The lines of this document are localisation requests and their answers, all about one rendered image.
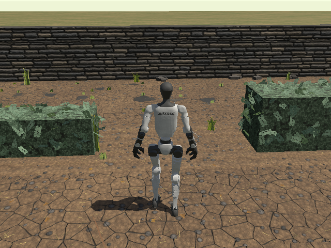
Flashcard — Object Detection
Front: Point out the right robot forearm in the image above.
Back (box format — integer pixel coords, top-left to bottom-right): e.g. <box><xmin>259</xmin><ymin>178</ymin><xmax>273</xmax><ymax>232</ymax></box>
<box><xmin>186</xmin><ymin>126</ymin><xmax>197</xmax><ymax>148</ymax></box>

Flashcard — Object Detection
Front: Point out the robot right hand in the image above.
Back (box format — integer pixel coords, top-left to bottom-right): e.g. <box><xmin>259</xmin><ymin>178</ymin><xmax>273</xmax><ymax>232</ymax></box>
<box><xmin>186</xmin><ymin>147</ymin><xmax>198</xmax><ymax>160</ymax></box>

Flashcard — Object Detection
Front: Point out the robot left shin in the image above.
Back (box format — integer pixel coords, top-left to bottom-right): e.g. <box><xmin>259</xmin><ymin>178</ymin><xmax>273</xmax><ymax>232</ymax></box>
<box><xmin>152</xmin><ymin>166</ymin><xmax>160</xmax><ymax>201</ymax></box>

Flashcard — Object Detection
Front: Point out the robot left hand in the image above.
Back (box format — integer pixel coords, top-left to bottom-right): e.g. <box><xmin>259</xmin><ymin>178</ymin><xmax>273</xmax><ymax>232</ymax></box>
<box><xmin>132</xmin><ymin>145</ymin><xmax>144</xmax><ymax>159</ymax></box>

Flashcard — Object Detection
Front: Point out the robot right thigh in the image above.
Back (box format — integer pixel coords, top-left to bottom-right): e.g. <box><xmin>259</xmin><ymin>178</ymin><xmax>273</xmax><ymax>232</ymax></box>
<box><xmin>171</xmin><ymin>145</ymin><xmax>183</xmax><ymax>184</ymax></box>

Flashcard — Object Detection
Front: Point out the right robot upper arm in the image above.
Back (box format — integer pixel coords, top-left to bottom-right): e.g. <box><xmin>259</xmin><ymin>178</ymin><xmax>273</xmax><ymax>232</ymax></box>
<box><xmin>177</xmin><ymin>104</ymin><xmax>191</xmax><ymax>133</ymax></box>

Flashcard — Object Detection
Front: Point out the left robot forearm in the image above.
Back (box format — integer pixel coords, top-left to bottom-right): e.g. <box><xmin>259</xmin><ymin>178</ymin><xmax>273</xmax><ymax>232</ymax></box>
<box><xmin>134</xmin><ymin>125</ymin><xmax>145</xmax><ymax>147</ymax></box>

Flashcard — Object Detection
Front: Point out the left robot upper arm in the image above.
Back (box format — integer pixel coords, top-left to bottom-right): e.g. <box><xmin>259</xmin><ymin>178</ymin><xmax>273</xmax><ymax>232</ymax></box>
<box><xmin>140</xmin><ymin>104</ymin><xmax>155</xmax><ymax>133</ymax></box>

